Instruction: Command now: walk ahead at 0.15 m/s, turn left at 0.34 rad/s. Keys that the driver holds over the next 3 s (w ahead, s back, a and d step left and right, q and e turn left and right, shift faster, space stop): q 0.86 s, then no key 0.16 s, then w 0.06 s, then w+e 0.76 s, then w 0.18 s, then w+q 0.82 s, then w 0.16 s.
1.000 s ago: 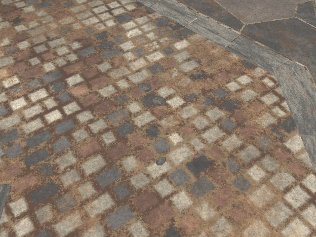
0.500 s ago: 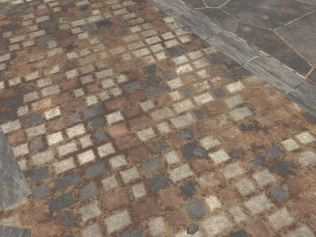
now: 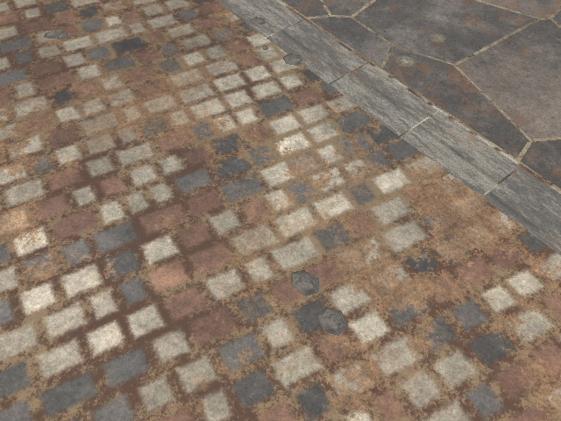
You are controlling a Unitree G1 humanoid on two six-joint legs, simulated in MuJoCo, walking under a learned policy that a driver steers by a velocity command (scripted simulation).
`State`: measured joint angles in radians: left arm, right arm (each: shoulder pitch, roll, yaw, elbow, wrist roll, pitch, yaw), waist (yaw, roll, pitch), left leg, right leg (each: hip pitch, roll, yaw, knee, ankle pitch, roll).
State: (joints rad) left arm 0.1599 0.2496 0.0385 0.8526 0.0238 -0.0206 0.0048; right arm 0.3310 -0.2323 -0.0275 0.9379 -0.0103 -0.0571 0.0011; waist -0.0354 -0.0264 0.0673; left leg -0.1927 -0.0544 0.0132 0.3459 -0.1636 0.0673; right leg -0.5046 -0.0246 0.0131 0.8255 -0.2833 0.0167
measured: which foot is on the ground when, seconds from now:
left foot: down 0.00-0.16, up 0.18-0.58, down 0.60-1.00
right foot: up 0.00-0.14, down 0.16-0.60, up 0.62-1.00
